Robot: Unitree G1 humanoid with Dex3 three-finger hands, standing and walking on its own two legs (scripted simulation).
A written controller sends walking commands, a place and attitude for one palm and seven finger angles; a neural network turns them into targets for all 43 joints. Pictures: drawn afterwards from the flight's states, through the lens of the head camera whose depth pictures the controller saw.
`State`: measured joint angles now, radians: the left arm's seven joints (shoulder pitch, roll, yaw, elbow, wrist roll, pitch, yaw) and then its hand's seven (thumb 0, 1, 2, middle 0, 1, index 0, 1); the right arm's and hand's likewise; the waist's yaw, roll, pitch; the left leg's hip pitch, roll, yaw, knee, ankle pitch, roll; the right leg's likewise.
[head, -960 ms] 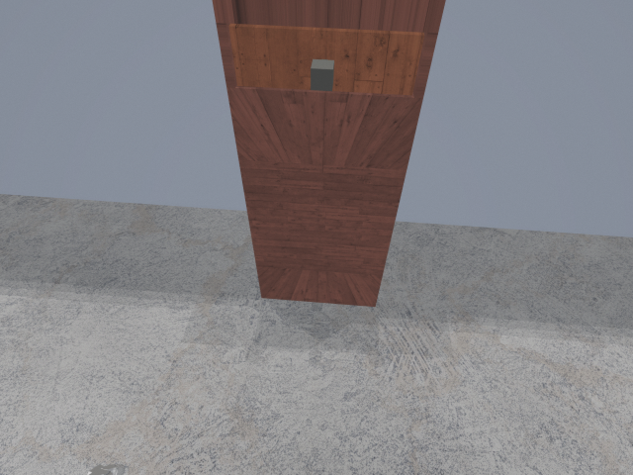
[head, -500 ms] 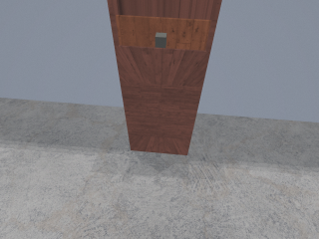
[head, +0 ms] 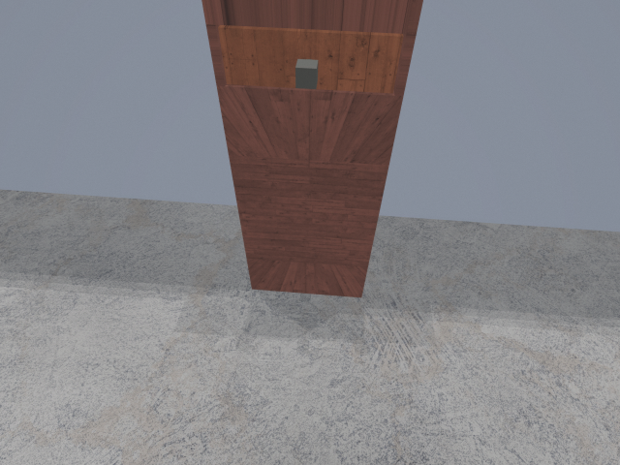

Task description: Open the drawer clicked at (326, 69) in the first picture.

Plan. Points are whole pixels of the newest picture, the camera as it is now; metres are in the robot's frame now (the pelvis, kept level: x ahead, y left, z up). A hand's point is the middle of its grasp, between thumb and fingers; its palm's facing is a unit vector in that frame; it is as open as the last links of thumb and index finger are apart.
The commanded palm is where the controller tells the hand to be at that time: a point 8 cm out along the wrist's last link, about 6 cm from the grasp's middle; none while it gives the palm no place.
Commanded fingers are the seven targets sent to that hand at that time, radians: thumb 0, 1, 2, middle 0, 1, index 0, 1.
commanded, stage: look at it before walking up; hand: left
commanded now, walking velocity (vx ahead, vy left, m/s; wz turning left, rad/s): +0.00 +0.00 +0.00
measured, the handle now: (307, 69) +0.84 +0.05 +0.13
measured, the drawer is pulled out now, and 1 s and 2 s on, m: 0.00 0.00 0.00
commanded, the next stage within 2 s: take the last steps up to it in 0.48 s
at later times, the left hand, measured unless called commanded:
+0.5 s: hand out of the picture +0.07 +0.24 -0.16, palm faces -0.02 -0.94 -0.33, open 7.4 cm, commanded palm none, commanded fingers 0.00 0.90 0.90 -0.20 -0.30 -0.20 -0.30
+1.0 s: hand out of the picture +0.05 +0.14 -0.19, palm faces +0.03 -0.98 -0.20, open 7.4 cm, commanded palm none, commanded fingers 0.00 0.90 0.90 -0.20 -0.30 -0.20 -0.30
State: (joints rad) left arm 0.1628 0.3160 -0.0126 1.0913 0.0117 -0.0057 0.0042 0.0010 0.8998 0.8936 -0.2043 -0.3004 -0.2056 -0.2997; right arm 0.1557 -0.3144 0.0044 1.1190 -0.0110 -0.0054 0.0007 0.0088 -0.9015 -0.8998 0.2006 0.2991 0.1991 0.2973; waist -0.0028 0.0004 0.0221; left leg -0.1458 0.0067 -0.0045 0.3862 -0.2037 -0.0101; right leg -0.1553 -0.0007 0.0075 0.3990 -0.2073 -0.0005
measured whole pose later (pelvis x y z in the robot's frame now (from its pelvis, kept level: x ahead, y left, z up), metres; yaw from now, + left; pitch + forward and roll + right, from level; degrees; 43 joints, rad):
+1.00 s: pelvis +0.08 -0.04 -0.02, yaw -2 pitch +0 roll +0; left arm 0.40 0.17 0.02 1.10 0.02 -0.05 0.00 0.00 0.90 0.89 -0.20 -0.30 -0.20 -0.30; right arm 0.34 -0.18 -0.02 1.15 -0.02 0.01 -0.01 0.01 -0.90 -0.90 0.20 0.30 0.20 0.30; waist 0.02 0.01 0.00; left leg -0.32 0.07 0.03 0.96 -0.49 0.00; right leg -0.14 0.05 -0.05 0.54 -0.40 -0.07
